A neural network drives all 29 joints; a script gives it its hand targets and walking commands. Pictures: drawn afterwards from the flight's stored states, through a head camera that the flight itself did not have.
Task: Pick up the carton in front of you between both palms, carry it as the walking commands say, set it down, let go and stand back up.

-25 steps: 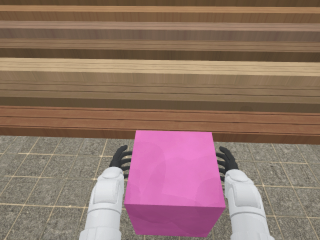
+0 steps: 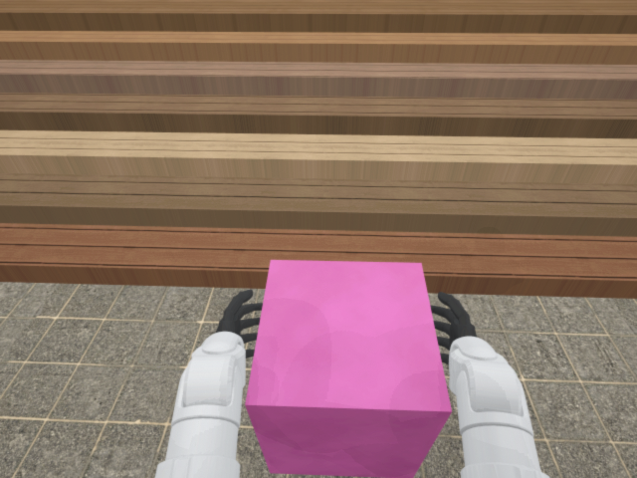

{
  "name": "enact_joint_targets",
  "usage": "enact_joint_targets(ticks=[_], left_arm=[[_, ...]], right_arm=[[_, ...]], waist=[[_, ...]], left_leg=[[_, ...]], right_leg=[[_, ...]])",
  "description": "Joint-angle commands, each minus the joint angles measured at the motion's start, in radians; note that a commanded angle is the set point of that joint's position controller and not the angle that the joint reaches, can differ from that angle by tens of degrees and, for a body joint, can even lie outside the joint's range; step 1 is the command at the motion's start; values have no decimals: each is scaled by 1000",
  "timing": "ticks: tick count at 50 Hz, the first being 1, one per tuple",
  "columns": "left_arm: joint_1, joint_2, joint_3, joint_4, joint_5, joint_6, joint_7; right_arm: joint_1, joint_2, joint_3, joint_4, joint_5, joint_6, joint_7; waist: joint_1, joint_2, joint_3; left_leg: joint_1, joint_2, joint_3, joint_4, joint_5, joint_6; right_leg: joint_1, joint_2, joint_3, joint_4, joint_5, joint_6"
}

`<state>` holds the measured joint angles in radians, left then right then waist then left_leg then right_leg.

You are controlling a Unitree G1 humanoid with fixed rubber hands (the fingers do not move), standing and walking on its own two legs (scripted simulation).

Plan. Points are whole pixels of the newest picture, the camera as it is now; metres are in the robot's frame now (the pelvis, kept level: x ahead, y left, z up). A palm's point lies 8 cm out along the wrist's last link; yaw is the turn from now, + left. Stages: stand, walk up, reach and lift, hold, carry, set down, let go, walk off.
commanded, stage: hold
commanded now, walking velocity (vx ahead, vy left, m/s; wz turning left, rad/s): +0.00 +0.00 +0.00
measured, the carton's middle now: (343, 371) +0.29 +0.00 -0.03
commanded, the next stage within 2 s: carry in 1.14 s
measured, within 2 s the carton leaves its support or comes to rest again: neither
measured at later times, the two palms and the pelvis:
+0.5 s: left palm (229, 340) +0.29 +0.15 +0.05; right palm (460, 345) +0.29 -0.15 +0.05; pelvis +0.00 +0.00 +0.00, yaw +0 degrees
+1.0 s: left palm (230, 343) +0.28 +0.15 +0.05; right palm (460, 347) +0.29 -0.15 +0.05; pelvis +0.00 +0.00 +0.00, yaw +0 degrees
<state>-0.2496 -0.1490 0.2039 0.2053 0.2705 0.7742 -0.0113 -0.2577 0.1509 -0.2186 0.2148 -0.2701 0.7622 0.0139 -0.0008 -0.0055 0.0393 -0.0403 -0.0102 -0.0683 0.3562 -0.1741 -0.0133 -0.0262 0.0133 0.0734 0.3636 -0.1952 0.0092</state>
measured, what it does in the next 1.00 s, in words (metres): stands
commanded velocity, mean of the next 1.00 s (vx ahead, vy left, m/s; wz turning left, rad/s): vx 0.00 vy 0.00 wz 0.00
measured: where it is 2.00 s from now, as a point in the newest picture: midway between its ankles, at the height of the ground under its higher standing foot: outside the picture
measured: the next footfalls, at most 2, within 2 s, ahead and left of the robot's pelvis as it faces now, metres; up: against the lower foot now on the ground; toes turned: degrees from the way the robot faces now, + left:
left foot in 1.60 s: +0.20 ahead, +0.09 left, +0.00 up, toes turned +9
right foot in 1.96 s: +0.48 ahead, -0.15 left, +0.00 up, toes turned -14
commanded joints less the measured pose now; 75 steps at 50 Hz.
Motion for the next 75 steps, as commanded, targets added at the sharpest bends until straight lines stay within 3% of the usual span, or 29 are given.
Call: enact_joint_targets(ticks=[1, 11, 37, 56, 57, 59, 60, 63, 65, 67, 68, 69, 70, 71, 72, 73, 75], left_arm=[[-514, -895, -526, -59, -246, -44, -223], [-551, -910, -513, -11, -235, -46, -225], [-436, -882, -540, -100, -255, -37, -212], [-471, -886, -536, -80, -250, -41, -215], [-522, -892, -547, -63, -262, -35, -216], [-526, -894, -574, -99, -288, -30, -213], [-541, -899, -592, -122, -302, -25, -210], [-542, -897, -665, -191, -361, 9, -198], [-534, -887, -723, -238, -403, 53, -193], [-538, -869, -755, -288, -440, 108, -185], [-527, -850, -757, -302, -452, 139, -178], [-494, -823, -756, -313, -459, 171, -169], [-465, -802, -752, -326, -465, 201, -159], [-462, -787, -758, -373, -465, 225, -149], [-468, -779, -762, -416, -471, 250, -141], [-464, -797, -780, -455, -488, 273, -134], [-441, -814, -799, -529, -513, 312, -130]], right_arm=[[-500, 899, 527, -38, 242, -32, 225], [-534, 901, 506, 11, 227, -38, 230], [-417, 886, 537, -78, 245, -26, 212], [-451, 889, 535, -58, 242, -29, 214], [-490, 887, 551, -58, 258, -23, 214], [-492, 897, 572, -85, 281, -18, 210], [-511, 897, 593, -112, 292, -13, 206], [-481, 887, 656, -172, 327, 20, 185], [-457, 864, 697, -236, 350, 66, 169], [-474, 834, 729, -307, 380, 125, 155], [-485, 822, 745, -330, 400, 157, 152], [-487, 814, 763, -350, 420, 191, 149], [-493, 808, 780, -363, 448, 222, 149], [-513, 823, 807, -394, 486, 248, 151], [-523, 838, 828, -412, 521, 269, 153], [-501, 848, 842, -431, 546, 288, 152], [-451, 860, 850, -478, 568, 323, 147]], waist=[[2, 1, -196], [-1, 5, -206], [1, 1, -229], [-1, 3, -217], [1, 29, -248], [1, 31, -218], [-1, 41, -204], [-6, 121, -307], [-2, 150, -333], [2, 106, -304], [8, -4, -281], [19, -192, -275], [23, -250, -224], [31, -216, -209], [31, -159, -231], [28, -132, -261], [28, -159, -320]], left_leg=[[45, -82, 8, -44, 49, 9], [44, -78, 10, -40, 18, 6], [76, -87, 4, -43, 173, 2], [58, -85, 8, -40, 108, 5], [-55, 107, 9, 16, -57, 19], [-170, 104, -52, -51, -504, 32], [-189, 110, -61, -58, -583, 36], [-131, 181, -138, -94, -426, 79], [-155, 213, -159, -104, -480, 116], [-278, 172, -74, -40, -517, 87], [-366, 112, 20, 94, -452, 46], [-504, 46, 133, 328, -346, 4], [-657, 23, 169, 400, -329, -8], [-699, 58, 138, 395, -341, 5], [-686, 69, 138, 364, -323, 9], [-647, 60, 159, 322, -285, 7], [-540, 15, 213, 234, -194, 1]], right_leg=[[-33, 76, -9, -62, 59, -5], [-47, 75, -12, -56, 20, -8], [9, 80, -4, -59, 187, 2], [-18, 78, -9, -54, 117, -2], [-141, -103, 0, 10, -42, -14], [-231, -68, 21, -9, -451, -17], [-276, -55, 11, 11, -512, -16], [-277, -4, -104, 195, -196, 0], [-266, 11, -152, 151, -212, -6], [-173, -20, -117, 47, -266, -21], [-123, -108, 18, -44, -348, -49], [-29, -253, 251, -159, -445, -108], [38, -346, 413, -213, -378, -163], [56, -372, 426, -202, -250, -210], [77, -361, 358, -184, -150, -210], [86, -333, 275, -166, -82, -193], [89, -268, 136, -128, 39, -156]])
